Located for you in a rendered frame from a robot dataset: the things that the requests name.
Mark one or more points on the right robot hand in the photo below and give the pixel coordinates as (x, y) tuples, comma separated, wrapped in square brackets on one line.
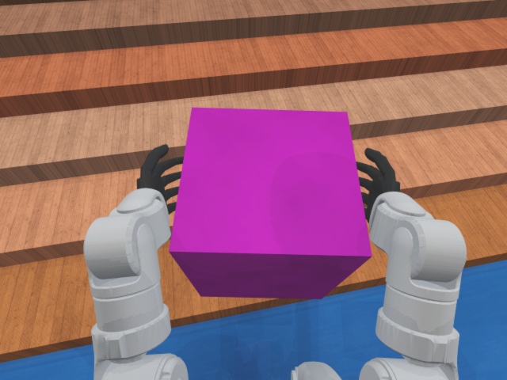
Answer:
[(383, 179)]

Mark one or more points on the robot left forearm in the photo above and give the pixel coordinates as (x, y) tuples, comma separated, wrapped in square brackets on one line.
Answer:
[(122, 263)]

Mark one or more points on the robot right forearm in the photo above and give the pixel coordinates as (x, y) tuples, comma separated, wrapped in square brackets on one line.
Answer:
[(426, 257)]

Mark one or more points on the left robot hand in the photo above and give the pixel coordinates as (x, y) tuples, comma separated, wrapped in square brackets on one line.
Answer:
[(150, 174)]

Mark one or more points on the robot right thigh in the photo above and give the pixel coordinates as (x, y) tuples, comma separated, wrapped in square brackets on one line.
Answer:
[(314, 371)]

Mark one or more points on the robot left upper arm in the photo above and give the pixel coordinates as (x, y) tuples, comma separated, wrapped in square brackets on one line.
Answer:
[(150, 367)]

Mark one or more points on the robot right upper arm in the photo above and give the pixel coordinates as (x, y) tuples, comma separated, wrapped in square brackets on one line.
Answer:
[(398, 369)]

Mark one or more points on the carton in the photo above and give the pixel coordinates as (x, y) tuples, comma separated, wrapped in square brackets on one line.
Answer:
[(269, 204)]

